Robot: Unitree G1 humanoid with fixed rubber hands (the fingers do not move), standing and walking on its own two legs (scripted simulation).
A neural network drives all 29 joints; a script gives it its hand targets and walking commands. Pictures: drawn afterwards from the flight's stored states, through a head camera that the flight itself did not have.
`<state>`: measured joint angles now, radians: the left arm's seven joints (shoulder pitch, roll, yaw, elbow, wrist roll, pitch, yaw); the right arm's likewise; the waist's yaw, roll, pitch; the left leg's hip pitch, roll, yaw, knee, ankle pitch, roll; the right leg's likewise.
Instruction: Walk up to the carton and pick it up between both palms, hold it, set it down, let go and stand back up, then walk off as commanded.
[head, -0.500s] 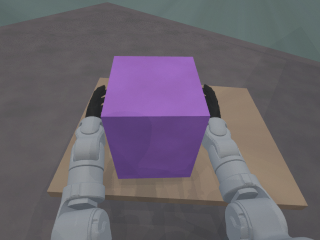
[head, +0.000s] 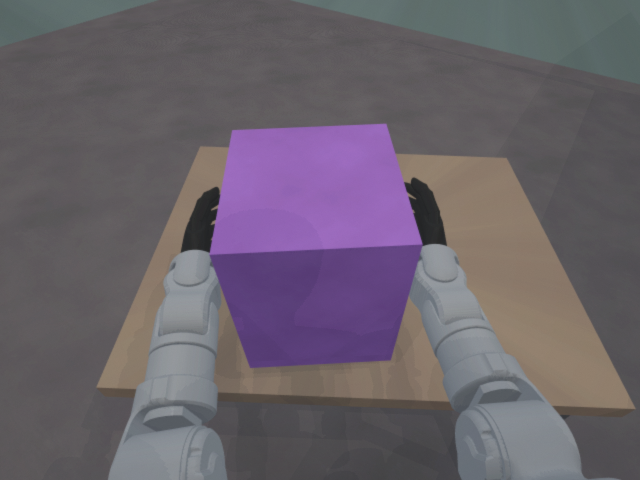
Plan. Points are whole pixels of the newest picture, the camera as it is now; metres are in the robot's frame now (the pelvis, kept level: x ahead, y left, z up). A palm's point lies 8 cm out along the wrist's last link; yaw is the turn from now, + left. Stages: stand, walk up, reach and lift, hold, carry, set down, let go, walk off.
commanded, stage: set down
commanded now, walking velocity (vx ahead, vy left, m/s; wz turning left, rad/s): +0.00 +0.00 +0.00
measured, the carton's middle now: (315, 250) +0.40 +0.00 +0.08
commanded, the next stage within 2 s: none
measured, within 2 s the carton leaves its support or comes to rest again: rests again in 1.72 s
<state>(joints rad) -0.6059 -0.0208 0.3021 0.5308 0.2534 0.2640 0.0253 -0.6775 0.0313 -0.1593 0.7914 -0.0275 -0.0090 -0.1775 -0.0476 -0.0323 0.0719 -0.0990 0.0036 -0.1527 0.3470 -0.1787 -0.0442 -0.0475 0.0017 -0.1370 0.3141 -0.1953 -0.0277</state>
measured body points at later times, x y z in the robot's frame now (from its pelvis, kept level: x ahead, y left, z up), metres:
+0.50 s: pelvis +0.01 +0.00 +0.00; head +0.03 +0.01 +0.45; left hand +0.41 +0.14 +0.07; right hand +0.41 -0.15 +0.09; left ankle +0.02 +0.15 -0.75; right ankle -0.01 -0.09 -0.75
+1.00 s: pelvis +0.02 +0.00 +0.00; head +0.05 +0.00 +0.45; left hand +0.41 +0.13 +0.05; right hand +0.41 -0.16 +0.07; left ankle +0.02 +0.15 -0.75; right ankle -0.01 -0.09 -0.75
